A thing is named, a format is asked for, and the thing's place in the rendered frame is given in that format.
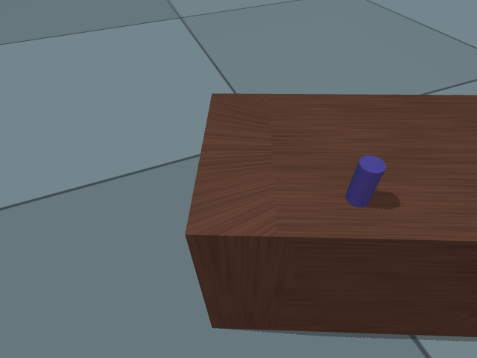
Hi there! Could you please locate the can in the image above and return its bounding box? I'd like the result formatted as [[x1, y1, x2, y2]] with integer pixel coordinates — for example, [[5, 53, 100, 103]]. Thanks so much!
[[345, 155, 386, 207]]

